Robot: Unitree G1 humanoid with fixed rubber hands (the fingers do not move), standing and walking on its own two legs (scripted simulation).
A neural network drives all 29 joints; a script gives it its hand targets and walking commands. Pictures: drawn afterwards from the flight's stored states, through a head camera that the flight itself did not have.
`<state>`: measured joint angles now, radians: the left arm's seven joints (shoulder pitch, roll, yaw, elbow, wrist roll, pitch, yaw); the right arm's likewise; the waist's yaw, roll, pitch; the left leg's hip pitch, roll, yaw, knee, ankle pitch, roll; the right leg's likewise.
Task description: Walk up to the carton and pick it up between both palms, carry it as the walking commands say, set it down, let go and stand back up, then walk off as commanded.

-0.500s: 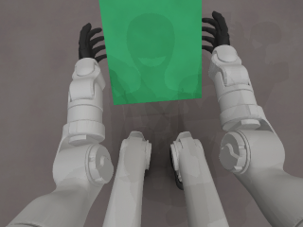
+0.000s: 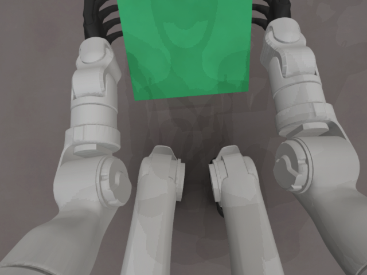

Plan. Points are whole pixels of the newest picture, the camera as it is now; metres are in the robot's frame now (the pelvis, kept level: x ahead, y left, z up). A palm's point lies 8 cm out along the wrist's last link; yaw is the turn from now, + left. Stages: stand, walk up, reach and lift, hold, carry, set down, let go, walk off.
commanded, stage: set down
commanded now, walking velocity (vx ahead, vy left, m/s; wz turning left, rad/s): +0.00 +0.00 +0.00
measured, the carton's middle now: (185, 30) +0.56 +0.02 -0.22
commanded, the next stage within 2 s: none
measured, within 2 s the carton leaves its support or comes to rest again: neither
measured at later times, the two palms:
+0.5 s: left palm (114, 43) +0.53 +0.17 -0.20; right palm (263, 27) +0.56 -0.14 -0.20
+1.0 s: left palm (114, 43) +0.54 +0.18 -0.22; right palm (261, 26) +0.56 -0.14 -0.22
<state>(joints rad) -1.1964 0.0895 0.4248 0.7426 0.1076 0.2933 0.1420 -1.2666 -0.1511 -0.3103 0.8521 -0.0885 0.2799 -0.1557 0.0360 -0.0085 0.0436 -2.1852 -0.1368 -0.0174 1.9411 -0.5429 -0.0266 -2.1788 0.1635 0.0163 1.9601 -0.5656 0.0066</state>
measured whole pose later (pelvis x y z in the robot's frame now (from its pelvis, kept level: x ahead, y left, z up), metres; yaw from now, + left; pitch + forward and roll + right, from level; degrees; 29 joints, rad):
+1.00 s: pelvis +0.00 +0.00 -0.07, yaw +0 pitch +33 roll +1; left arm -1.44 0.23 0.34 0.96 0.01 0.23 0.09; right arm -1.53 -0.31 -0.22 1.09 0.02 0.22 -0.09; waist 0.04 -0.01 0.41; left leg -2.19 -0.10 0.03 2.22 -0.61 -0.01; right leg -2.19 0.13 -0.03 2.24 -0.63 -0.02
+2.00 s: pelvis +0.02 +0.00 -0.08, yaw +0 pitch +35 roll +2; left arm -1.44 0.23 0.43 0.92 0.06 0.18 -0.01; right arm -1.50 -0.28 -0.32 0.99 -0.04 0.17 -0.03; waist 0.04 -0.01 0.44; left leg -2.20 -0.07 0.05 2.28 -0.68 0.01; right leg -2.20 0.10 -0.05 2.30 -0.71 -0.05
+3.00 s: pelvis -0.01 +0.01 -0.09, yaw +0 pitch +30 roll +1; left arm -1.55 0.40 0.15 1.13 -0.23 0.11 0.10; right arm -1.61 -0.46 -0.05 1.19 0.22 0.12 -0.07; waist 0.04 0.01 0.52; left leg -2.21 -0.02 0.08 2.27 -0.59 0.05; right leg -2.20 0.05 -0.05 2.30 -0.62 -0.04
